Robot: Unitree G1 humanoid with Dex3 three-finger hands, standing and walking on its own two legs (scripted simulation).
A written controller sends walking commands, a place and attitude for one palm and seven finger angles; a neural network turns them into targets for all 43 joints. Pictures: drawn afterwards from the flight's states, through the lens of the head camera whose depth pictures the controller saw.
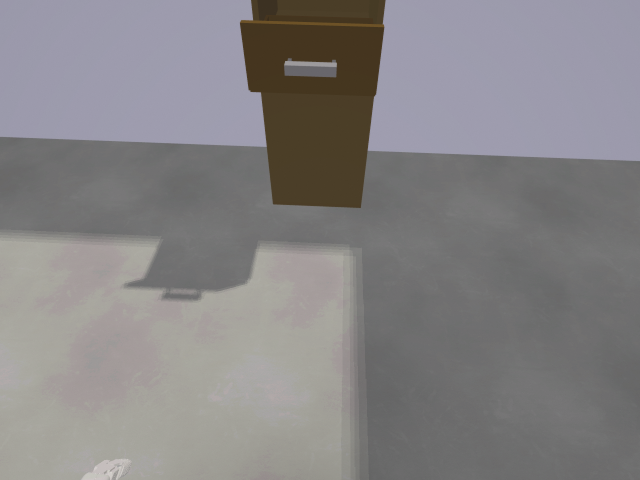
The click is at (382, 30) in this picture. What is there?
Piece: drawer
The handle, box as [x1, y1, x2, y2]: [284, 58, 336, 76]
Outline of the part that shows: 284,64 285,75 335,76 336,72 335,60 332,60 331,62 303,62 292,61 291,58 288,58 288,60 285,61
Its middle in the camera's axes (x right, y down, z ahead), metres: -0.03 -0.46 +1.03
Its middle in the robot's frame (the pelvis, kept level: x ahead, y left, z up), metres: +1.08 +0.09 +0.03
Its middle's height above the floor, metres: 0.80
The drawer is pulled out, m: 0.29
